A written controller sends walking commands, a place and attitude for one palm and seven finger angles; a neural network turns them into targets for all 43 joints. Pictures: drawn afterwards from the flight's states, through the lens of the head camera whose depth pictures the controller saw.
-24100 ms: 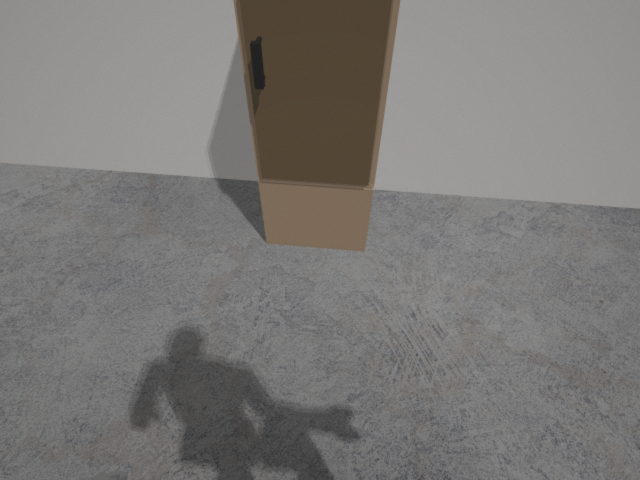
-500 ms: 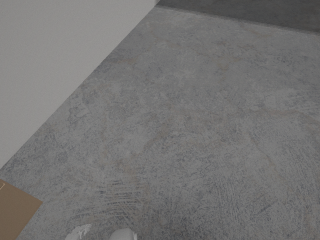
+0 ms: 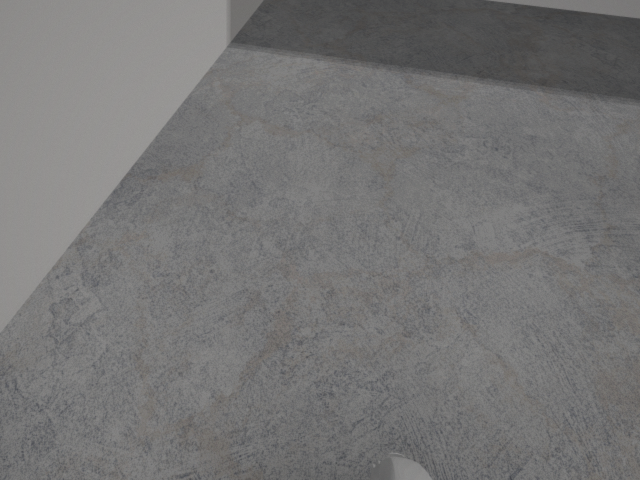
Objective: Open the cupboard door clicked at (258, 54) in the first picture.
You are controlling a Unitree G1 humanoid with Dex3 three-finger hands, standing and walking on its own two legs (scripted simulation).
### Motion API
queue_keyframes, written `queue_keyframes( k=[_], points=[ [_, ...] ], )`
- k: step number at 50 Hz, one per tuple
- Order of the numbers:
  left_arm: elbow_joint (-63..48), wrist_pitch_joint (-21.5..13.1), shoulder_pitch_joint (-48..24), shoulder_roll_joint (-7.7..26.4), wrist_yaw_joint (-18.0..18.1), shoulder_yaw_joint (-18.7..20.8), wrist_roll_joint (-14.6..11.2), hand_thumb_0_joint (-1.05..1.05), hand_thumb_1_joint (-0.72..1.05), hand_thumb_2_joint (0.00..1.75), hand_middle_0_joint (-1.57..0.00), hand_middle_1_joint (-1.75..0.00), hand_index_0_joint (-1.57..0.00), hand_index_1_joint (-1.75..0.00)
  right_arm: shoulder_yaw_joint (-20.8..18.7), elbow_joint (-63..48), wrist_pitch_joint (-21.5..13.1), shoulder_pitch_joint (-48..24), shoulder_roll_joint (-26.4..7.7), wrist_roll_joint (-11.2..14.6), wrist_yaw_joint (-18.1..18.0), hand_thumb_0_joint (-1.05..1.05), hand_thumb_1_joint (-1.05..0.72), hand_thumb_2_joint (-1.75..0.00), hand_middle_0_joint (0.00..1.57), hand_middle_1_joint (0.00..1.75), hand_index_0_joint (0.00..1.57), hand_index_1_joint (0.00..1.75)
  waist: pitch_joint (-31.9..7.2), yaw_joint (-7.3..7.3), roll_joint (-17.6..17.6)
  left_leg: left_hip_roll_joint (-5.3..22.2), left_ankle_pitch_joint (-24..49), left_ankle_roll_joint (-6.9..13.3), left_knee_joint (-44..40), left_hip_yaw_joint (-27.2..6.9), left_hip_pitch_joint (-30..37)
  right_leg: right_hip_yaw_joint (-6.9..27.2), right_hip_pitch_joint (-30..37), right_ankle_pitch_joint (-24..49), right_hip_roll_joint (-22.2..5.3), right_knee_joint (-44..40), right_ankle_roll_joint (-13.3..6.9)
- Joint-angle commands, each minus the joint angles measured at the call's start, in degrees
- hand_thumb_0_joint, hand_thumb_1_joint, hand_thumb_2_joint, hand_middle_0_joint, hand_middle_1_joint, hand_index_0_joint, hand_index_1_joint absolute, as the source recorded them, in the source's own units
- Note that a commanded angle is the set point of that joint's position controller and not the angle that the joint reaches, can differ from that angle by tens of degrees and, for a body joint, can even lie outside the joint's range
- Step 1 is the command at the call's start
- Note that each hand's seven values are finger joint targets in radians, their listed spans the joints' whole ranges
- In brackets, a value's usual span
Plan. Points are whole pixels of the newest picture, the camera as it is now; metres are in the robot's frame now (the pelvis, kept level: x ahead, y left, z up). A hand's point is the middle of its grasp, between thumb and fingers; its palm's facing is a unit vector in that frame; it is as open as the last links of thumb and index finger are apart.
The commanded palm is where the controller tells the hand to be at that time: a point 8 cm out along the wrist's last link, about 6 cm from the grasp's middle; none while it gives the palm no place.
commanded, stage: walk to a spot facing it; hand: left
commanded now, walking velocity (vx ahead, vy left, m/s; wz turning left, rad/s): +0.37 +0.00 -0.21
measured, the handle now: out of the picture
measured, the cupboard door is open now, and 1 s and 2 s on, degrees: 48 48 48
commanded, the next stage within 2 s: turn to face it in 0.60 s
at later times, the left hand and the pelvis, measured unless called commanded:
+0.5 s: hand (240, 412) +0.24 +0.14 -0.19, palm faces +0.04 -0.99 -0.16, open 7.3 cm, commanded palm none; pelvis +0.27 -0.04 -0.01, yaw -1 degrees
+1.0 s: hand (280, 248) +0.55 +0.11 -0.17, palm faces +0.06 -0.97 -0.23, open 7.3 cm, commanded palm none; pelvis +0.46 -0.07 -0.01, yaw +4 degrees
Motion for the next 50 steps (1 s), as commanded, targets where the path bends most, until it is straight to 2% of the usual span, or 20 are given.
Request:
queue_keyframes(
  k=[1, 3, 5, 6, 7, 8, 10, 13, 20, 24, 25, 26, 27, 31, 35, 42, 43, 45, 46, 50],
  points=[
    [-4.5, -1.2, -5.0, 0.2, -0.8, -0.3, 0.0, 0.0, 0.9, 0.9, -0.2, -0.3, -0.2, -0.3, -1.6, 0.6, 0.1, 6.3, -8.5, -0.1, 0.7, 0.0, -0.9, -0.9, 0.2, 0.3, 0.2, 0.3, 1.6, -1.91, 7.7, 13.6, 6.1, 6.3, -11.6, -4.7, -2.9, -2.9, 5.5, 2.7, 0.2, -13.1, 0.0],
    [-4.2, -1.4, -4.4, 1.3, -0.8, -0.1, 0.0, 0.0, 0.9, 0.9, -0.2, -0.3, -0.2, -0.3, -1.4, 1.3, 0.5, 6.4, -9.2, -0.2, 0.8, 0.0, -0.9, -0.9, 0.2, 0.3, 0.2, 0.3, 1.7, -0.77, 6.3, 13.2, 6.1, 5.7, -9.2, -4.4, -3.2, -4.7, 10.6, 2.5, 1.7, -16.5, -0.6],
    [-1.0, -2.1, 4.9, 4.3, -0.4, 0.6, 0.1, 0.0, 0.9, 0.9, -0.2, -0.3, -0.2, -0.3, -1.3, 1.9, 0.9, 5.5, -9.3, 0.3, 1.0, 0.0, -0.9, -0.9, 0.2, 0.3, 0.2, 0.3, -3.3, 4.07, 3.6, 9.6, 16.5, 3.2, 4.6, -0.7, -4.3, -5.9, 24.6, 1.6, 4.7, -22.1, -2.4],
    [1.9, -2.8, 14.2, 8.4, 0.3, 1.9, 0.4, 0.0, 0.9, 0.9, -0.2, -0.3, -0.2, -0.3, -0.9, 1.4, 0.6, 4.4, -7.7, 1.2, 1.4, 0.0, -0.9, -0.9, 0.2, 0.3, 0.2, 0.3, -8.2, 8.47, -3.5, 6.0, 15.1, 1.3, 20.2, 2.7, -14.3, 4.2, 39.5, -5.4, -2.7, -25.7, -5.9],
    [3.9, -3.1, 21.9, 15.5, 1.3, 3.9, -0.2, 0.0, 0.9, 0.9, -0.2, -0.3, -0.2, -0.3, -0.3, -0.8, 0.2, 4.1, -3.8, 2.1, 1.5, 0.0, -0.9, -0.9, 0.2, 0.3, 0.2, 0.3, -13.2, 10.43, -20.2, -2.2, -16.0, -1.1, 39.7, 2.2, -30.0, 30.5, 51.2, -7.1, -18.9, -34.9, -12.6],
    [3.8, -2.9, 20.7, 16.2, 1.9, 3.7, -1.1, 0.0, 0.9, 0.9, -0.2, -0.3, -0.2, -0.3, -1.0, -2.0, 0.3, -1.2, -6.4, 2.0, 1.4, 0.0, -0.9, -0.9, 0.2, 0.3, 0.2, 0.3, -10.9, 10.47, -17.3, -0.3, -19.0, -0.2, 49.9, -6.0, -35.3, 35.5, 47.4, -4.7, -21.2, -39.0, -14.6],
    [1.5, -2.7, 11.8, 10.1, 2.7, 2.0, -1.0, 0.0, 0.9, 0.9, -0.2, -0.3, -0.2, -0.3, -1.4, -1.6, 0.2, -5.4, -5.7, 1.7, 1.2, 0.0, -0.9, -0.9, 0.2, 0.3, 0.2, 0.3, -4.0, 5.83, -7.0, 4.4, -9.1, -0.2, 50.7, -11.3, -35.1, 24.3, 35.6, 3.8, -18.1, -38.5, -12.9],
    [0.7, -4.0, 6.0, 5.2, 2.6, 0.2, -0.5, 0.0, 0.9, 0.9, -0.2, -0.3, -0.2, -0.3, -0.8, 1.7, 1.9, 0.3, -2.1, 1.0, 1.5, 0.0, -0.9, -0.9, 0.2, 0.3, 0.2, 0.3, -1.6, -0.33, -6.4, 4.8, -4.6, -1.5, 38.2, -8.6, -24.5, 8.7, 23.1, 12.3, -12.2, -40.5, -9.2],
    [3.7, -5.1, 8.5, 6.0, 2.2, 0.0, -0.6, 0.0, 0.9, 0.9, -0.2, -0.3, -0.2, -0.3, -0.7, -0.8, 1.3, -6.3, -1.1, 1.2, 3.1, 0.0, -0.9, -0.9, 0.2, 0.3, 0.2, 0.3, 0.8, -0.03, -5.8, 1.7, 3.8, -0.4, 17.3, -5.2, -21.7, 3.8, 26.7, 15.4, -9.8, -40.3, -8.0],
    [3.9, -4.7, 6.9, 6.6, 2.3, 0.3, -1.0, 0.0, 0.9, 0.9, -0.2, -0.3, -0.2, -0.3, -1.6, 1.7, 0.4, 2.1, -4.8, 0.8, 2.3, 0.0, -0.9, -0.9, 0.2, 0.3, 0.2, 0.3, -1.4, -5.81, -1.6, -2.1, 6.9, 1.8, 8.2, -3.3, -2.1, -0.3, 21.2, 24.6, -7.7, -26.3, -5.4],
    [3.1, -4.5, 7.4, 5.1, 2.1, 0.1, -0.9, 0.0, 0.9, 0.9, -0.2, -0.3, -0.2, -0.3, -2.7, 3.8, 0.2, 10.5, -9.2, 0.4, 1.7, 0.0, -0.9, -0.9, 0.2, 0.3, 0.2, 0.3, -6.6, -8.76, 6.4, 3.6, 5.1, 4.5, 5.5, -11.7, 9.8, -2.1, 13.8, 17.6, -3.6, -12.5, -3.1],
    [1.9, -4.3, 11.1, 2.1, 1.6, -0.2, -1.6, 0.0, 0.9, 0.9, -0.2, -0.3, -0.2, -0.3, -4.2, 4.7, 0.1, 16.8, -15.6, -0.6, 1.0, 0.0, -0.9, -0.9, 0.2, 0.3, 0.2, 0.3, -12.6, -9.19, 21.4, 18.9, 3.1, 11.2, -1.5, -34.0, 20.6, -5.8, 0.3, -9.5, 5.2, 8.5, -0.4],
    [-0.3, -4.7, 5.9, 3.4, 1.9, -0.3, -1.0, 0.0, 0.9, 0.9, -0.2, -0.3, -0.2, -0.3, -3.8, 4.8, 0.8, 16.9, -15.3, 0.0, 0.7, 0.0, -0.9, -0.9, 0.2, 0.3, 0.2, 0.3, -11.2, -9.65, 15.8, 22.8, -2.3, 14.0, -7.6, -40.0, 14.8, 0.8, -2.9, -18.4, 5.3, 19.5, -1.5],
    [1.1, -3.1, 4.1, 0.9, 0.8, -0.3, 0.0, 0.0, 0.9, 0.9, -0.2, -0.3, -0.2, -0.3, -1.6, 1.0, -0.7, 2.3, -6.8, 0.4, 0.0, 0.0, -0.9, -0.9, 0.2, 0.3, 0.2, 0.3, -0.1, -1.84, 6.7, 16.7, -1.2, 8.6, -11.7, -23.2, -4.2, 4.6, -5.1, -3.5, -2.2, 20.1, 0.1],
    [1.2, -1.4, 5.5, -1.6, 0.8, -0.8, -0.1, 0.0, 0.9, 0.9, -0.2, -0.3, -0.2, -0.3, -1.6, 1.7, -0.8, 1.1, -6.2, 0.6, 0.1, 0.0, -0.9, -0.9, 0.2, 0.3, 0.2, 0.3, -1.5, 0.06, 6.7, 12.4, 10.6, 7.5, -11.4, -9.1, -7.3, 0.9, 3.5, -0.8, -2.4, 0.7, 1.3],
    [1.3, -2.0, 6.5, 2.2, 1.7, -0.5, -0.2, 0.0, 0.9, 0.9, -0.2, -0.3, -0.2, -0.3, -1.2, 2.5, 1.5, 0.2, -6.7, 1.3, 0.5, 0.0, -0.9, -0.9, 0.2, 0.3, 0.2, 0.3, -2.2, 2.26, 4.6, 5.7, 6.2, 5.0, -0.8, -9.9, -13.3, -4.1, 22.2, 8.2, 1.3, -23.4, 2.9],
    [1.5, -2.4, 8.2, 5.4, 2.1, 0.2, -0.2, 0.0, 0.9, 0.9, -0.2, -0.3, -0.2, -0.3, -1.1, 2.2, 1.8, 0.3, -5.6, 1.5, 0.7, 0.0, -0.9, -0.9, 0.2, 0.3, 0.2, 0.3, -3.2, 3.12, -0.3, 3.0, 0.3, 2.8, 4.3, -8.3, -17.7, 0.9, 28.0, 10.5, -3.6, -26.3, 1.8],
    [1.5, -2.3, 13.2, 13.1, 3.0, 1.7, -0.3, 0.0, 0.9, 0.9, -0.2, -0.3, -0.2, -0.3, -1.1, 0.3, 3.1, 1.1, -2.9, 1.5, 1.4, 0.0, -0.9, -0.9, 0.2, 0.3, 0.2, 0.3, -6.0, 4.71, -14.4, -4.5, -21.8, -0.8, 28.0, -3.9, -24.0, 17.6, 32.0, 16.1, -23.2, -36.1, -6.6],
    [1.3, -2.7, 11.7, 11.7, 3.5, 1.7, -0.5, 0.0, 0.9, 0.9, -0.2, -0.3, -0.2, -0.3, -1.3, 0.0, 3.5, -1.1, -2.8, 1.5, 0.9, 0.0, -0.9, -0.9, 0.2, 0.3, 0.2, 0.3, -6.9, 4.86, -19.3, -2.1, -21.1, -1.1, 37.9, -8.3, -27.1, 18.0, 32.6, 26.3, -23.6, -35.9, -9.1],
    [-1.7, -1.9, 4.2, 7.5, 4.3, 1.0, -0.2, 0.0, 0.9, 0.9, -0.2, -0.3, -0.2, -0.3, -1.4, 0.1, 4.6, -3.0, -2.3, 2.1, 1.6, 0.0, -0.9, -0.9, 0.2, 0.3, 0.2, 0.3, -7.5, 1.32, -10.4, 0.5, -13.8, -1.9, 38.0, -9.1, -23.8, 0.8, 28.5, 31.3, -18.1, -32.0, -6.2]
  ],
)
